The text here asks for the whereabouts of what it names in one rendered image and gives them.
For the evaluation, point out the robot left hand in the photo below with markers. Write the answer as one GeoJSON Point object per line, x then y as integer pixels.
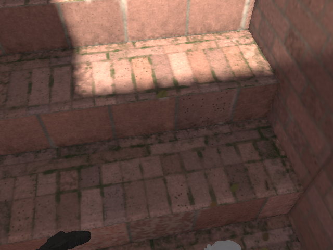
{"type": "Point", "coordinates": [65, 241]}

